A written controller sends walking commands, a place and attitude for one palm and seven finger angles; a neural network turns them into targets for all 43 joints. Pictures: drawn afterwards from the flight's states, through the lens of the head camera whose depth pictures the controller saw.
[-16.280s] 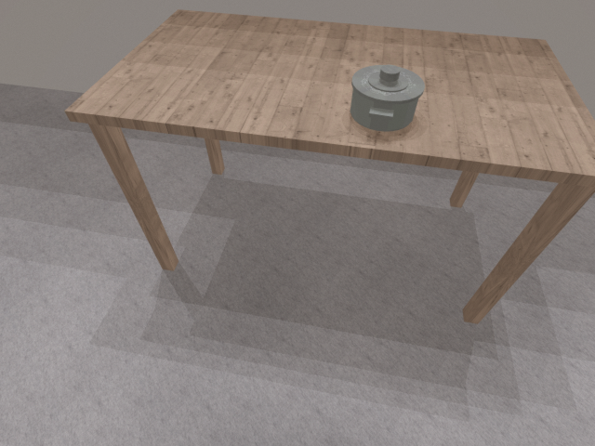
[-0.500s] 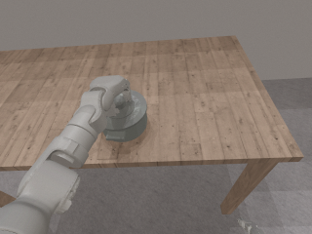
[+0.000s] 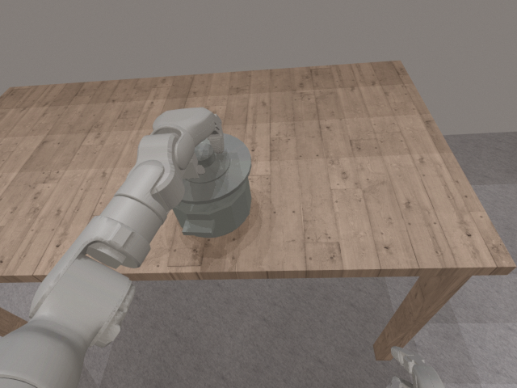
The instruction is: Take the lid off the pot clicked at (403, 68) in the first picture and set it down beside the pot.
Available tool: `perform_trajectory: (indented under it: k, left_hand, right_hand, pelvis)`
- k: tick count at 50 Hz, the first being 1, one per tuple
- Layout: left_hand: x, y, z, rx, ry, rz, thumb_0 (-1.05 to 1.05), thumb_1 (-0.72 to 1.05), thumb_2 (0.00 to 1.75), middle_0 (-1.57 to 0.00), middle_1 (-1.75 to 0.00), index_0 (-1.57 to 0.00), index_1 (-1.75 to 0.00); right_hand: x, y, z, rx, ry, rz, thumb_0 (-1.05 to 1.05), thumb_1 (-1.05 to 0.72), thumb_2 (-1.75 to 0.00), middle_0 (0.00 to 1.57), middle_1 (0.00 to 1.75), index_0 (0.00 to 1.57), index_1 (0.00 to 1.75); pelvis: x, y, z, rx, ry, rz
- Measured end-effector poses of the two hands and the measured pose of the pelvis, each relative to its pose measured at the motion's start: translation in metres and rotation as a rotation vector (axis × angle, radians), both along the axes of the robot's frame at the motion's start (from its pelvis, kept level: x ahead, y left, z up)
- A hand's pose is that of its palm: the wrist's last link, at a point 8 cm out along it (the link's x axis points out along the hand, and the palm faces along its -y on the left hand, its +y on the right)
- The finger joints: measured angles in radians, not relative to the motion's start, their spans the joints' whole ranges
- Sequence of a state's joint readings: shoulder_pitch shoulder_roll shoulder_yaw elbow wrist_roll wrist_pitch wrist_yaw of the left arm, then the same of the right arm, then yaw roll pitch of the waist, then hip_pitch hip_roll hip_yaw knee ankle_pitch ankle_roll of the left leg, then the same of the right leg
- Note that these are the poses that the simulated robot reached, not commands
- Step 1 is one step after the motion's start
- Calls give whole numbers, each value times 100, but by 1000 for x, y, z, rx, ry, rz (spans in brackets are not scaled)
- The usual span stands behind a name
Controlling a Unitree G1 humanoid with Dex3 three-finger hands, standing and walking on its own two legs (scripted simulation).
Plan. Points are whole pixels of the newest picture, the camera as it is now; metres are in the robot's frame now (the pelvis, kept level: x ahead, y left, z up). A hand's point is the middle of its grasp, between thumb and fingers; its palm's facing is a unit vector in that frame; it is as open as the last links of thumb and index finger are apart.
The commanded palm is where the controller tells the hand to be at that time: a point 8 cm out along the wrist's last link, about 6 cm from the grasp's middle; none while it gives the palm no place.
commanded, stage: lift the lid straight up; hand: left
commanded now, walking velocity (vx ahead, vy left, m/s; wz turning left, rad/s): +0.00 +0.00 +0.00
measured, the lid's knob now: (202, 155) +0.47 +0.10 +0.11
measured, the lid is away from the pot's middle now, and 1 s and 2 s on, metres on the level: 0.01 0.01 0.08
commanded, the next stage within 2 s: move the lid sideways beside the pot in 1.34 s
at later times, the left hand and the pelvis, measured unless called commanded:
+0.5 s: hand (183, 138) +0.44 +0.11 +0.18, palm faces -0.25 -0.04 -0.97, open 7.6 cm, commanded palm +0.42 +0.12 +0.26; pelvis -0.01 +0.00 +0.00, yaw +0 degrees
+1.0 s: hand (173, 113) +0.44 +0.12 +0.22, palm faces -0.18 -0.03 -0.98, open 7.6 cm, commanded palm +0.42 +0.13 +0.30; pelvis -0.01 +0.01 +0.00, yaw +0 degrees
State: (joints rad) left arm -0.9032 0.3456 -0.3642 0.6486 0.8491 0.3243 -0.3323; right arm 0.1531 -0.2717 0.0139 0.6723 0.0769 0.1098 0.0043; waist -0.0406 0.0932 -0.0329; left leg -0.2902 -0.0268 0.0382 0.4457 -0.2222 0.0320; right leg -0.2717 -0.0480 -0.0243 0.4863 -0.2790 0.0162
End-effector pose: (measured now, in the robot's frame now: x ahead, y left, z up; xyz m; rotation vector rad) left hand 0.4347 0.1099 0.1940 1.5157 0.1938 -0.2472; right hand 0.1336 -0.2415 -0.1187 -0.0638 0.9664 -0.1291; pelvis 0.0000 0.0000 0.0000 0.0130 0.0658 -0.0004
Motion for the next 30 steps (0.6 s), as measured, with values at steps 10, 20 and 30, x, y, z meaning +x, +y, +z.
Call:
perform_trajectory:
  k: [10,20,30]
  left_hand:
    - [3,-2,18,4,-18,8,-1,23,83,-80,-95,-66,-91]
    - [-1,1,34,-1,-27,13,-1,23,83,-80,-96,-66,-91]
    - [-3,10,52,14,-49,21,-2,23,83,-80,-96,-66,-91]
  right_hand:
    - [12,2,5,-3,-36,21,1,-91,-90,20,30,20,30]
    - [10,0,5,-5,-32,29,1,-91,-90,20,30,20,30]
    - [3,0,8,-19,-44,26,1,-91,-90,20,30,20,30]
  pelvis:
    - [0,-3,1,1,-3,3]
    - [-3,-3,1,0,-16,6]
    - [-7,-1,1,-1,-22,9]
